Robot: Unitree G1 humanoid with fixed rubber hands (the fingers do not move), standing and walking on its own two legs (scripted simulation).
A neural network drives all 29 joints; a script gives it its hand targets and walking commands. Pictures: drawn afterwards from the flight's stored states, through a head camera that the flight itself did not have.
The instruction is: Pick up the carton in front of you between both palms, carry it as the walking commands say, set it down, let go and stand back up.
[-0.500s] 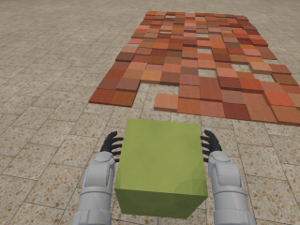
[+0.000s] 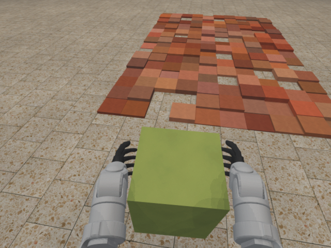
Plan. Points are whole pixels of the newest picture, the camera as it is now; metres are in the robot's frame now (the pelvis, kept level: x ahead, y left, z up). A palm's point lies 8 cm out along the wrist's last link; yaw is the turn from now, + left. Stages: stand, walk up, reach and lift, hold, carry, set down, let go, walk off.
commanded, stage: hold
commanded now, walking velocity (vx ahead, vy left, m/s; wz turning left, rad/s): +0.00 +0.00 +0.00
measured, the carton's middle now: (174, 185) +0.30 +0.00 -0.03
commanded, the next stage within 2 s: carry in 0.50 s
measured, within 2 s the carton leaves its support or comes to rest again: neither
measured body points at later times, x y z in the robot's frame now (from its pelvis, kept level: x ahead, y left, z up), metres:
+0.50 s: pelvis +0.01 +0.00 +0.00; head -0.04 +0.00 +0.45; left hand +0.31 +0.15 +0.04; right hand +0.31 -0.16 +0.05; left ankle +0.03 +0.12 -0.75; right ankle +0.01 -0.13 -0.75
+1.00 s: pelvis +0.16 -0.02 -0.01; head +0.14 -0.02 +0.44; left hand +0.42 +0.13 +0.09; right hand +0.42 -0.17 +0.09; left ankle +0.23 +0.07 -0.74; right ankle +0.02 -0.12 -0.75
